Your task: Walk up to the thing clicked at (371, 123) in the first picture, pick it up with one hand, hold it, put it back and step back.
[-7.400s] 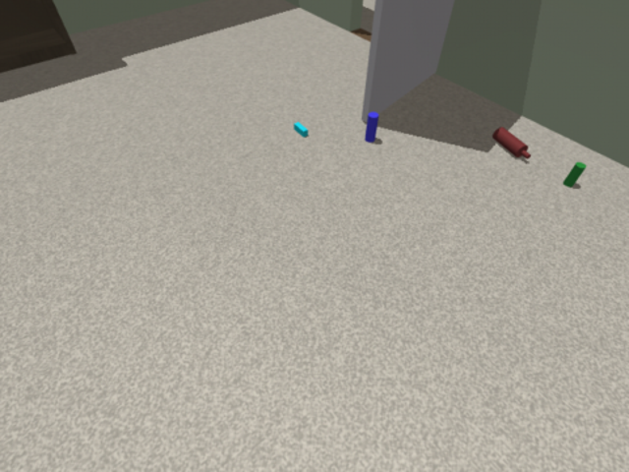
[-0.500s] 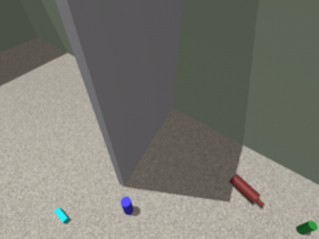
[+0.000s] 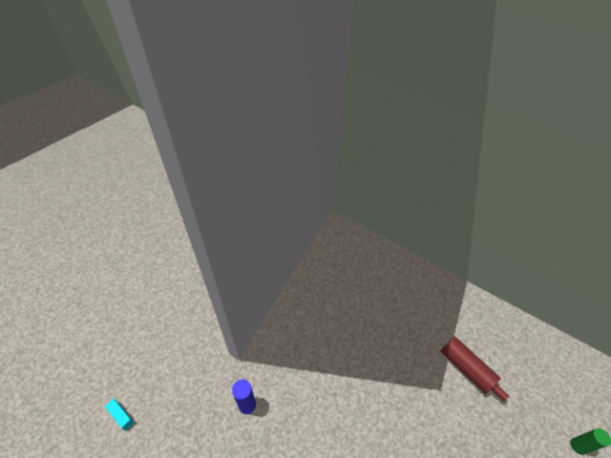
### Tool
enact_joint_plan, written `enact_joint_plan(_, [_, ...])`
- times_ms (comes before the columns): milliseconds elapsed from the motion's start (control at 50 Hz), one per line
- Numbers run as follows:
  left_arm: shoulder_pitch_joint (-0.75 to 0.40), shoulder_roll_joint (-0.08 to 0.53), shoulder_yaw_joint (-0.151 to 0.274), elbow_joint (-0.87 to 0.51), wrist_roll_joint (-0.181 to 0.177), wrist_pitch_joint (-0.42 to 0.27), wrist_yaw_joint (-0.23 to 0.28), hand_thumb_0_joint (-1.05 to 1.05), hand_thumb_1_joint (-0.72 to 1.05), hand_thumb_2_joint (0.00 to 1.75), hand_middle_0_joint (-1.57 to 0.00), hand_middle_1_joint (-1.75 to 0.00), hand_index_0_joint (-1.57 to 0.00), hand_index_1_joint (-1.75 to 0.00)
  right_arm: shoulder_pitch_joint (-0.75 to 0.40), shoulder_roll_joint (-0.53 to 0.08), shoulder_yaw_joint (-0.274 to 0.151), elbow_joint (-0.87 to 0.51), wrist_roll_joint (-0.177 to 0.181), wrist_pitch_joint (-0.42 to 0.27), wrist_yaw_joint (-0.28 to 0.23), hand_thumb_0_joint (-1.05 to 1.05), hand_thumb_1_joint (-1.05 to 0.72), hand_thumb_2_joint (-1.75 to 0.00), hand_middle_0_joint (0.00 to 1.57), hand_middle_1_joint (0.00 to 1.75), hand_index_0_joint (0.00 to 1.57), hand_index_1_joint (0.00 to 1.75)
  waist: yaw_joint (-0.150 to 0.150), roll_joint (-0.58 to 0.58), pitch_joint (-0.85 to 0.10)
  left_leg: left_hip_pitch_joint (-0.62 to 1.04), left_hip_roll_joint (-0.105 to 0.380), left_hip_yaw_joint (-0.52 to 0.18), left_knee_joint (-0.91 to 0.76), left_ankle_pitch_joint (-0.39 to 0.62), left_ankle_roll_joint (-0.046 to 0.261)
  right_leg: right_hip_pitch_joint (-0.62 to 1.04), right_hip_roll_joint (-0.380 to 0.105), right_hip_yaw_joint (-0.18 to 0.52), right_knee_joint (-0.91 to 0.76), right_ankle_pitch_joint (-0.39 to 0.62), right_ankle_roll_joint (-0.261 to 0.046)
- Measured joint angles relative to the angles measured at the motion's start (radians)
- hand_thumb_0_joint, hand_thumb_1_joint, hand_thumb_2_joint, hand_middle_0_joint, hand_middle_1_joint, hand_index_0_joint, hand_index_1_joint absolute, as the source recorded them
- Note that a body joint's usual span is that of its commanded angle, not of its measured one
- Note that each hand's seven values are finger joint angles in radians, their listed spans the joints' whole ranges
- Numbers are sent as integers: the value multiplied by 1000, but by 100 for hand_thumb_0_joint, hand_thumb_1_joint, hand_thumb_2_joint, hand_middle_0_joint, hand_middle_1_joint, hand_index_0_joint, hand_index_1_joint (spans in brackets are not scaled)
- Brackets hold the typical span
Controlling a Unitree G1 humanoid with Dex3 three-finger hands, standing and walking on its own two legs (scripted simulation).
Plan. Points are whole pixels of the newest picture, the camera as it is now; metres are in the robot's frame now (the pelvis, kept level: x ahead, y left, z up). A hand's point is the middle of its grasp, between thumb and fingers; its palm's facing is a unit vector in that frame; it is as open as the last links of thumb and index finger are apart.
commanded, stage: stand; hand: left
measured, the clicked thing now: (244, 397) +0.40 +0.19 -0.71
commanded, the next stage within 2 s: go down in 1.16 s
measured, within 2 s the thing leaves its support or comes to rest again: neither
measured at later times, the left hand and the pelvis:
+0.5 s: hand out of the picture +0.07 +0.25 -0.16, palm faces -0.03 -0.94 -0.33, open 7.4 cm; pelvis +0.00 +0.00 +0.00, yaw +0 degrees
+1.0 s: hand out of the picture +0.08 +0.25 -0.16, palm faces -0.04 -0.94 -0.34, open 7.4 cm; pelvis +0.00 +0.00 +0.00, yaw -1 degrees
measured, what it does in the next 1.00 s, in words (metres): stands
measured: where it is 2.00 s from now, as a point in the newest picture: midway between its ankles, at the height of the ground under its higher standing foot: outside the picture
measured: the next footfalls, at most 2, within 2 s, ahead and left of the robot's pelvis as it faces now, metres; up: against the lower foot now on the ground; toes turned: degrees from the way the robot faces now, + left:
none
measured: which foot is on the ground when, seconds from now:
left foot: down 0.00-1.00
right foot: down 0.00-1.00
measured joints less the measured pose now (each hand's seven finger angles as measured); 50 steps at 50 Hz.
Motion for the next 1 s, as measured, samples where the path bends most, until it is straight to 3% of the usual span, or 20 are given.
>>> enact_joint_plan(1000, [9, 2, -4, -13, -1, -2, 2, 0, 90, 90, -20, -30, -21, -30, 14, 0, 1, -9, 0, 0, -1, 1, -91, -90, 20, 30, 20, 30, 0, -1, 2, 6, 5, 8, 7, -11, -1, 4, 4, 8, 1, -5, -1])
